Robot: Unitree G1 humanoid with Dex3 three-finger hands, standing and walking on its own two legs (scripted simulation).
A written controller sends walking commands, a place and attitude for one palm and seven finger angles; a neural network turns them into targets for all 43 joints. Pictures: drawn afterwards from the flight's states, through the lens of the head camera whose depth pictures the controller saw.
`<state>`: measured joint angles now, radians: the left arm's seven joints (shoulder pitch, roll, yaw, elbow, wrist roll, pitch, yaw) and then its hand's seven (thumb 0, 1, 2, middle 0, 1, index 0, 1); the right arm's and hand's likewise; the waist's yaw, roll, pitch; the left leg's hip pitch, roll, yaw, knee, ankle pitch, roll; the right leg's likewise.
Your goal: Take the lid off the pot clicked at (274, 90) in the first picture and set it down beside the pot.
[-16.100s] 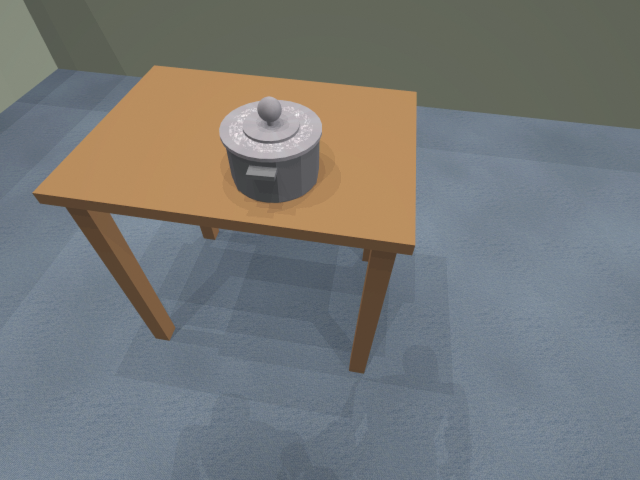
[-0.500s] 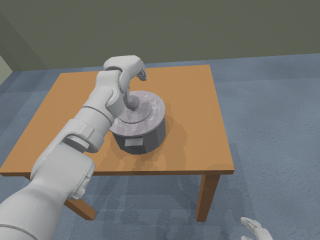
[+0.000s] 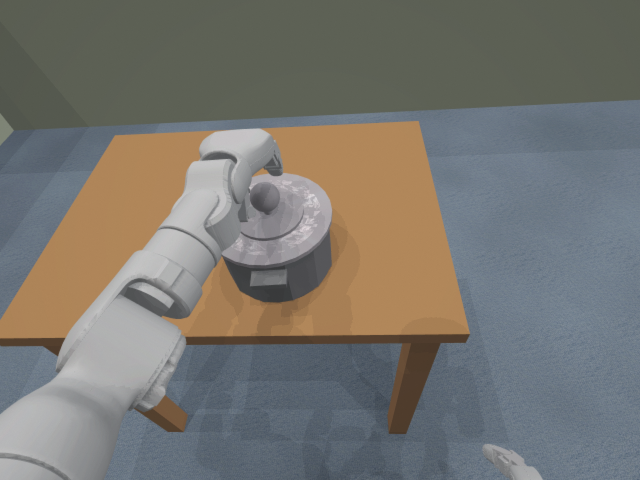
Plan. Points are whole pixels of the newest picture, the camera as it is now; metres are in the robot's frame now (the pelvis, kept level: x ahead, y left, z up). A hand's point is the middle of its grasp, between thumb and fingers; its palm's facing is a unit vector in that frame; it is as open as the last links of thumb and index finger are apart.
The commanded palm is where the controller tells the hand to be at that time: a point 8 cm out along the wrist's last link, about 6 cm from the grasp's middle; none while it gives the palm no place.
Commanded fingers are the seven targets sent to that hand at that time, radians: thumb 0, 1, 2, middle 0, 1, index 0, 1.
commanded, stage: lower the open fingers around the knob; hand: left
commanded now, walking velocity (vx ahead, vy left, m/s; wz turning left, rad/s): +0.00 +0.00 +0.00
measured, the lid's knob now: (264, 197) +0.49 +0.09 +0.08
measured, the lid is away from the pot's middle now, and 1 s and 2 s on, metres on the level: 0.00 0.00 0.00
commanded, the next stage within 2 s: close the fingers and squeeze the knob in 0.68 s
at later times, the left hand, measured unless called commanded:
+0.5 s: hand (260, 201) +0.47 +0.09 +0.10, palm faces -0.31 -0.02 -0.95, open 10.2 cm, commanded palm +0.46 +0.09 +0.16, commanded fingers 0.00 -0.32 1.45 -0.83 -0.08 -0.83 -0.08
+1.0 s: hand (256, 205) +0.46 +0.09 +0.10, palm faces -0.33 -0.04 -0.94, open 10.1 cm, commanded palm +0.45 +0.10 +0.16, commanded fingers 0.00 -0.07 1.13 -0.60 -0.69 -0.60 -0.69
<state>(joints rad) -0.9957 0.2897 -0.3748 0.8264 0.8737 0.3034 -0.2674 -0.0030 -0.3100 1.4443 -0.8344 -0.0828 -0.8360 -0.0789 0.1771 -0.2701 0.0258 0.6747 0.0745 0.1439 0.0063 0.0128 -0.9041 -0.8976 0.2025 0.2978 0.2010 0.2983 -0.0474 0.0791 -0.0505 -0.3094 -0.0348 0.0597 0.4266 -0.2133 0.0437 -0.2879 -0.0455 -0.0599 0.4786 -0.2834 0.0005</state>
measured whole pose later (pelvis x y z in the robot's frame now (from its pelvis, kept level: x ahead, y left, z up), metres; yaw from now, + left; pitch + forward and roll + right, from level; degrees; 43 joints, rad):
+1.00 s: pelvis +0.01 +0.00 +0.00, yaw +0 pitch +7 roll +1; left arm -0.95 0.27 -0.35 0.87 0.87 0.27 -0.23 0.00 -0.18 1.23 -0.69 -0.40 -0.69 -0.40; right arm 0.18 -0.27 0.01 0.68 0.07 0.15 -0.01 0.01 -0.90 -0.90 0.20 0.30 0.20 0.30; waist -0.06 0.08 -0.07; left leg -0.34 -0.02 0.06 0.45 -0.23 0.04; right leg -0.31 -0.03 -0.06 0.48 -0.29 0.00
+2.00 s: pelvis +0.01 +0.00 +0.00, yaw -1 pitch +7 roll +1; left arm -0.96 0.26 -0.35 0.90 0.88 0.27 -0.19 0.00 0.30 0.68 -0.75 -0.96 -0.68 -0.93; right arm 0.20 -0.27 0.00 0.69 0.07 0.13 0.00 0.01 -0.90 -0.90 0.20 0.30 0.20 0.30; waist -0.07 0.08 -0.07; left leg -0.35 -0.03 0.07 0.45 -0.23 0.05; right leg -0.32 -0.04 -0.05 0.48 -0.29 0.00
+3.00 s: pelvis +0.01 +0.00 +0.00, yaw +0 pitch +7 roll +1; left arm -1.01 0.27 -0.36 0.88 0.87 0.30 -0.22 -0.01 0.28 0.70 -0.78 -0.97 -0.69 -0.93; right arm 0.20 -0.27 0.01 0.71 0.07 0.11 0.00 0.01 -0.90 -0.90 0.20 0.30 0.20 0.30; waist -0.06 0.09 -0.07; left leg -0.33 -0.03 0.06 0.44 -0.23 0.05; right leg -0.30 -0.04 -0.05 0.47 -0.29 0.00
